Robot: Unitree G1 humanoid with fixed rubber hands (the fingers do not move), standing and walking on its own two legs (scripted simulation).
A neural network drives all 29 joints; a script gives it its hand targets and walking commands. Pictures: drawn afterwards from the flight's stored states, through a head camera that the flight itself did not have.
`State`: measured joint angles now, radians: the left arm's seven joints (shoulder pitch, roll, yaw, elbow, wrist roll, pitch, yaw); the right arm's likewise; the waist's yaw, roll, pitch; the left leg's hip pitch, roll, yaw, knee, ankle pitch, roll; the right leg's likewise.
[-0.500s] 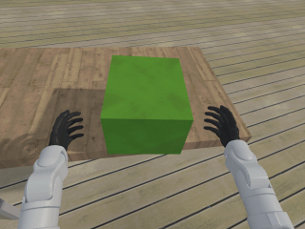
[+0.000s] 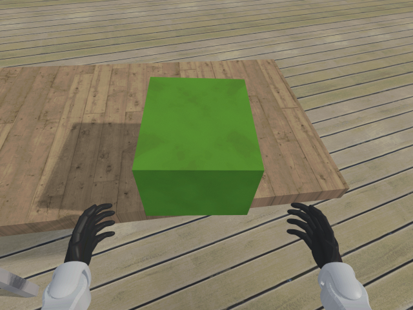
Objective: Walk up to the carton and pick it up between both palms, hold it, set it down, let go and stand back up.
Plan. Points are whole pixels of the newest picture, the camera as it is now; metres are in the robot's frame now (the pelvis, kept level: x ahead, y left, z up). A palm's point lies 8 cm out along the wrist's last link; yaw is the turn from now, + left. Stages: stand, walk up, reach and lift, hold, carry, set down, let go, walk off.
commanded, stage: set down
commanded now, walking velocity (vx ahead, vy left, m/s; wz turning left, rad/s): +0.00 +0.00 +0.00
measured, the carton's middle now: (197, 144) +0.45 +0.05 +0.04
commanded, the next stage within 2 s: let go in 0.66 s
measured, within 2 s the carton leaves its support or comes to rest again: neither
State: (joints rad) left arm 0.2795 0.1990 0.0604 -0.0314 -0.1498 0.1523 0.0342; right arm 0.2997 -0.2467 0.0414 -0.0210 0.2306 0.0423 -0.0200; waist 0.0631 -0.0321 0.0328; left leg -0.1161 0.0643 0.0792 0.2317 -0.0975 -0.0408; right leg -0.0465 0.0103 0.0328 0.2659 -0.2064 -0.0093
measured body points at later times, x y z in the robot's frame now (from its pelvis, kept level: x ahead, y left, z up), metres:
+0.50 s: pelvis +0.01 +0.01 +0.00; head +0.03 +0.01 +0.45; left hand +0.18 +0.24 -0.05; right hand +0.20 -0.20 -0.05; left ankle +0.01 +0.15 -0.75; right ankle -0.04 -0.11 -0.75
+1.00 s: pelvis +0.00 +0.01 +0.00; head +0.02 +0.00 +0.44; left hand +0.16 +0.24 -0.09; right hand +0.17 -0.22 -0.10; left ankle +0.01 +0.15 -0.75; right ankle -0.04 -0.11 -0.75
